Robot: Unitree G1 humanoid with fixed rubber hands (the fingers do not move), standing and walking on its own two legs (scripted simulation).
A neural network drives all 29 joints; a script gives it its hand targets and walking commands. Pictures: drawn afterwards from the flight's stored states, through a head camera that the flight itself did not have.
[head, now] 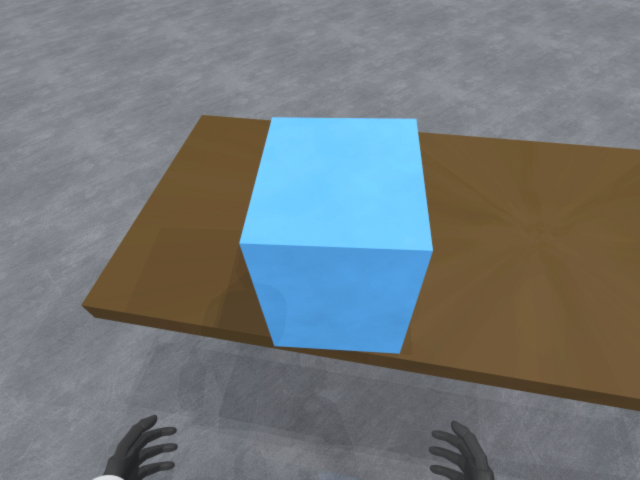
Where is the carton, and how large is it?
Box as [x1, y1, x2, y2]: [239, 117, 432, 353]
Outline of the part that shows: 272,117 239,243 274,345 399,353 432,251 416,120 382,118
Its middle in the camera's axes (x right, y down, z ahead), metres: +0.03 +0.00 +0.52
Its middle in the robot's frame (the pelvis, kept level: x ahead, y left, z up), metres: +0.41 -0.01 +0.05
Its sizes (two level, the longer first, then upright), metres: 0.205 0.183 0.250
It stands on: a table, 0.69 m high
